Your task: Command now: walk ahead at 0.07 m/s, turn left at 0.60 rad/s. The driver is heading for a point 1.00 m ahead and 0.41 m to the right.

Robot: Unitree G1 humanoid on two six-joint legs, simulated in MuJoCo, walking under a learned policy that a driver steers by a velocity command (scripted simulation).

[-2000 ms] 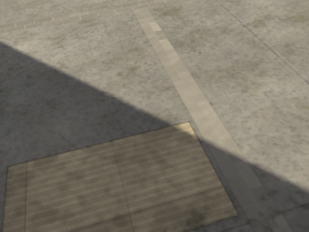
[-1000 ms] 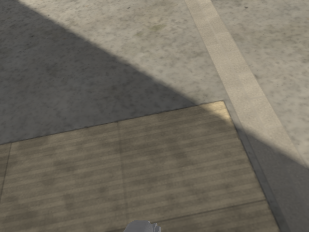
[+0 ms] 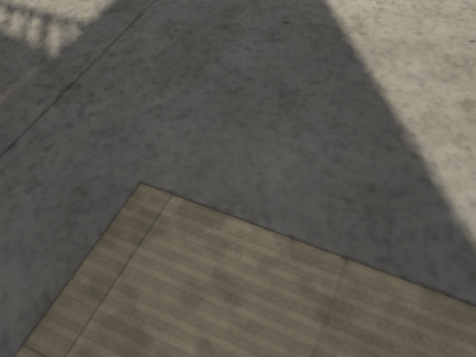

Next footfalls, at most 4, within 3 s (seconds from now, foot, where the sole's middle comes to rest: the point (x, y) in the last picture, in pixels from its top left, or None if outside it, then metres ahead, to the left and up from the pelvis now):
0.32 left None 0.05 0.10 -0.75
0.70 right None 0.01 -0.10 -0.75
1.20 left None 0.12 0.07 -0.75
1.72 right None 0.09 -0.19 -0.75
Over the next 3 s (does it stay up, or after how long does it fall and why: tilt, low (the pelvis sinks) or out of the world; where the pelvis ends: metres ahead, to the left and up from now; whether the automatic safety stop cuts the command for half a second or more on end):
stays up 0.64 -0.46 0.03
